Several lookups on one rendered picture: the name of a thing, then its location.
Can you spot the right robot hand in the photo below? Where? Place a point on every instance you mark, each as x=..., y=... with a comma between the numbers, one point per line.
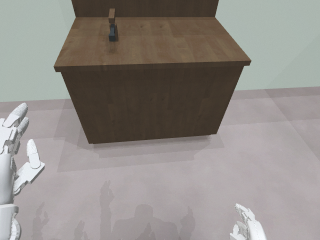
x=253, y=230

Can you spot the counter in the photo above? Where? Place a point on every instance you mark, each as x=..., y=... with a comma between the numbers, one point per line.
x=170, y=73

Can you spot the left robot forearm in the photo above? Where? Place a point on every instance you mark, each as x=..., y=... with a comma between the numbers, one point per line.
x=10, y=228

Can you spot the tap lever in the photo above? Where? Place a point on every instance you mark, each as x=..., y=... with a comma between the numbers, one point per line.
x=112, y=33

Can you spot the left robot hand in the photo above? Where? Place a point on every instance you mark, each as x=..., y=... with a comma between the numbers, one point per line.
x=11, y=130

